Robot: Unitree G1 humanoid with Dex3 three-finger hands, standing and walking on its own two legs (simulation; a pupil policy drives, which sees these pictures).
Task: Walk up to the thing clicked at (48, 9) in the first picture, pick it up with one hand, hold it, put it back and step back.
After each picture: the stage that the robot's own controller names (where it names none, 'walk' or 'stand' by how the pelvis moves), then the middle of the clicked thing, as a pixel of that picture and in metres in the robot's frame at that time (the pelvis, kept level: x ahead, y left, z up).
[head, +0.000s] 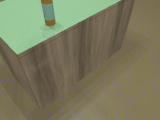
stand; (47, 5) +0.95 +0.24 +0.03
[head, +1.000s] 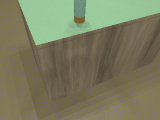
rise first; (80, 1) +0.90 +0.12 +0.04
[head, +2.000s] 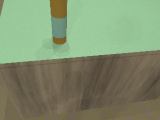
sink last; (59, 19) +0.65 +0.15 +0.06
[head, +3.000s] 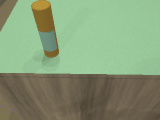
stand; (47, 32) +0.58 +0.19 +0.06
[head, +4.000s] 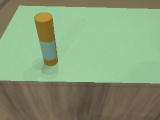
stand; (47, 42) +0.58 +0.18 +0.03
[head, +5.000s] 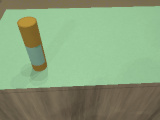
stand; (34, 47) +0.54 +0.23 +0.03
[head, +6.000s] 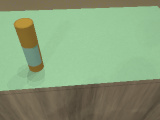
stand; (31, 47) +0.54 +0.24 +0.03
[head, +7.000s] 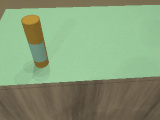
stand; (36, 44) +0.57 +0.22 +0.02
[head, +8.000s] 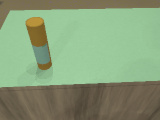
stand; (40, 46) +0.56 +0.21 +0.02
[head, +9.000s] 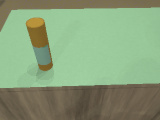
stand; (41, 47) +0.55 +0.20 +0.02
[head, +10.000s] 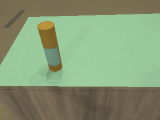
rise first; (51, 48) +0.57 +0.20 +0.03
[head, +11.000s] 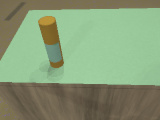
go down; (52, 44) +0.57 +0.20 +0.03
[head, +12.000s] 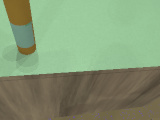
go down; (21, 24) +0.54 +0.19 +0.07
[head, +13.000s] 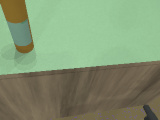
close in; (18, 22) +0.56 +0.19 +0.09
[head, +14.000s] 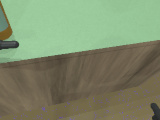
close; out of the picture +0.57 +0.22 +0.12
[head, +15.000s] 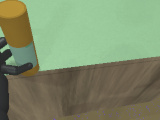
lift; (22, 44) +0.45 +0.16 +0.11
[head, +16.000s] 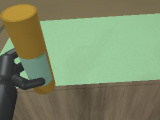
lift; (34, 57) +0.32 +0.14 +0.23
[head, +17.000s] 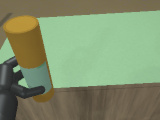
hold; (34, 66) +0.31 +0.14 +0.20
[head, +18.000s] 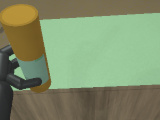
hold; (32, 57) +0.31 +0.14 +0.23
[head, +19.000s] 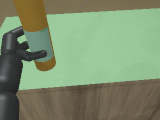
crouch; (37, 33) +0.42 +0.13 +0.22
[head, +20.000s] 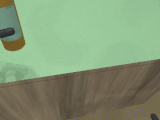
lower; (3, 10) +0.51 +0.19 +0.19
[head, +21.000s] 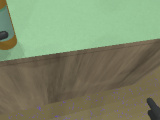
lower; out of the picture +0.53 +0.18 +0.12
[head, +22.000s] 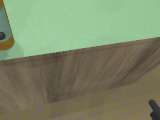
lower; out of the picture +0.53 +0.19 +0.12
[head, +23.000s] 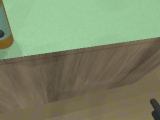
lower; out of the picture +0.53 +0.19 +0.12
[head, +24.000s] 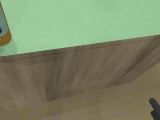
lower; out of the picture +0.54 +0.19 +0.13
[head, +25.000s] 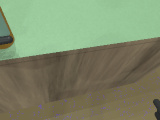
open; out of the picture +0.52 +0.20 +0.12
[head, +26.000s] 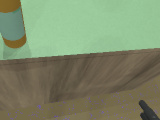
sink last; (7, 10) +0.51 +0.18 +0.11
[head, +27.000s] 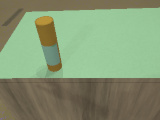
sink last; (50, 46) +0.54 +0.19 +0.07
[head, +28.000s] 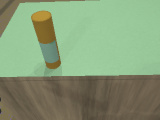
stand; (48, 43) +0.53 +0.18 +0.07
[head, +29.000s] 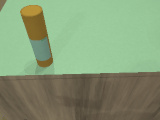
stand; (39, 40) +0.52 +0.19 +0.09
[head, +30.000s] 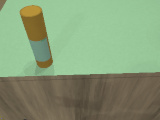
stand; (39, 40) +0.51 +0.19 +0.09
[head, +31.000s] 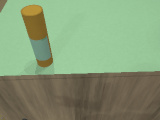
stand; (39, 39) +0.52 +0.19 +0.09
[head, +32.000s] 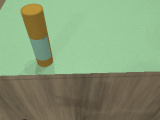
stand; (39, 39) +0.52 +0.19 +0.09
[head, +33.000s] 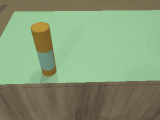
stand; (45, 52) +0.53 +0.19 +0.03
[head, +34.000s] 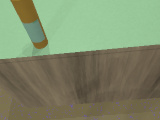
walk; (31, 22) +0.59 +0.24 +0.06
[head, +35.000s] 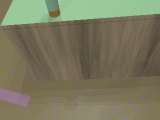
walk; out of the picture +0.89 +0.22 +0.04
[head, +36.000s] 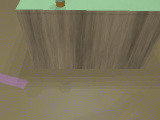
stand; out of the picture +1.18 +0.19 +0.04
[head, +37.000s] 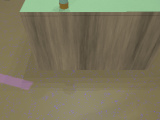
stand; out of the picture +1.16 +0.18 +0.02
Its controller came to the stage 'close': yes
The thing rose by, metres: 0.20
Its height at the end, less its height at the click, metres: +0.00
